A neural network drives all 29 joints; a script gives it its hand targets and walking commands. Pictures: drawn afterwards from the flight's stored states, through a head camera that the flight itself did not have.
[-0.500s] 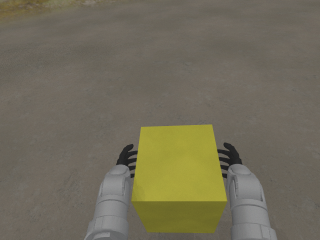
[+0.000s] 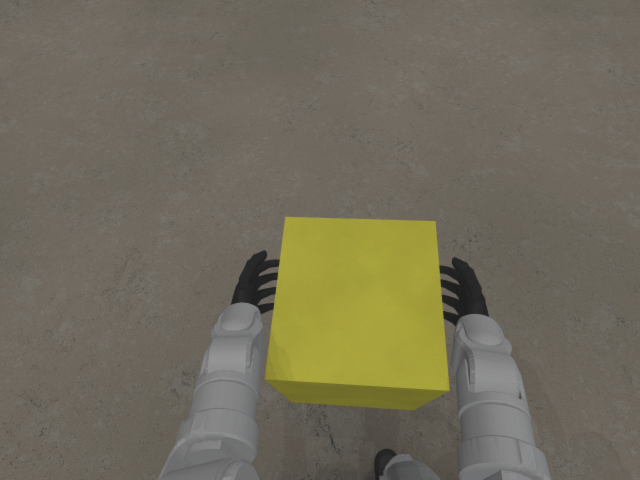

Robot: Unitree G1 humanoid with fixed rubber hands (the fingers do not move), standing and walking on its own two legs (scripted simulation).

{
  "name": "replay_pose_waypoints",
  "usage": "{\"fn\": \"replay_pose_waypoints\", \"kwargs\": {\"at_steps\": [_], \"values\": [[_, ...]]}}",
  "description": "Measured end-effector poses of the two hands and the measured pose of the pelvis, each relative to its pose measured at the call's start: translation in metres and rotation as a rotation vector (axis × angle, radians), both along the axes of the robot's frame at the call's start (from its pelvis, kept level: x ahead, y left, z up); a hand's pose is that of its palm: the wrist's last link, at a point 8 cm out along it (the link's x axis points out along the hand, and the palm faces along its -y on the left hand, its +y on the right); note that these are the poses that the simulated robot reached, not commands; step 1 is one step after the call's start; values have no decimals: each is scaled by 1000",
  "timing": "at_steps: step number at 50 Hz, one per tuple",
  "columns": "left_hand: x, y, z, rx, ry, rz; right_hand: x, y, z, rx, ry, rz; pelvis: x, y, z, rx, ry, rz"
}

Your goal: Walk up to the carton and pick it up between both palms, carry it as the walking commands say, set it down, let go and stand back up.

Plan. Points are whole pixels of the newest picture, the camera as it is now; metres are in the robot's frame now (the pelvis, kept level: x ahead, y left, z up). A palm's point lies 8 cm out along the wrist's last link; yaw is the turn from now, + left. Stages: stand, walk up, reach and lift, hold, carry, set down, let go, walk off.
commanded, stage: set down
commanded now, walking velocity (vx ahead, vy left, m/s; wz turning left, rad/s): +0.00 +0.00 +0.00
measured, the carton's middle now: (355, 322) +0.35 -0.05 -0.10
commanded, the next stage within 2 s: none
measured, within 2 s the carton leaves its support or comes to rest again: neither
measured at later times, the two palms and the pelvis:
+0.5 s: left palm (267, 318) +0.38 +0.08 -0.12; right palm (454, 324) +0.34 -0.20 -0.13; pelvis -0.02 -0.01 -0.06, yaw +0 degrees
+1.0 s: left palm (276, 320) +0.41 +0.08 -0.22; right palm (438, 326) +0.37 -0.20 -0.22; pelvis -0.03 -0.01 -0.15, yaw +2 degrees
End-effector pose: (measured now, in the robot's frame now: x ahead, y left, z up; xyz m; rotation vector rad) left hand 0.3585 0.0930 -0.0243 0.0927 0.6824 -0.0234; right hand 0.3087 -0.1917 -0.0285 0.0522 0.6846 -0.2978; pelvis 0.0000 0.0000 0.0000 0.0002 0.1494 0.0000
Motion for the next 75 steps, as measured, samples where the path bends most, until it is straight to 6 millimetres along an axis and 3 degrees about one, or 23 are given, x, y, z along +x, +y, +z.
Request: {"fn": "replay_pose_waypoints", "kwargs": {"at_steps": [11,19,38,75], "values": [[2,-3,-50,-15,1,23,4,-3,-51,4,-3,8,-7,1,-22,10,173,-1],[14,-11,-79,-24,-14,25,16,-11,-79,11,-21,-3,-16,-4,-46,20,269,-9],[41,-8,-145,-30,-7,41,46,-9,-146,29,-17,-5,-27,-13,-108,22,435,6],[81,-19,-277,-33,-2,51,87,-20,-279,21,-12,8,-50,-9,-220,28,592,36]]}}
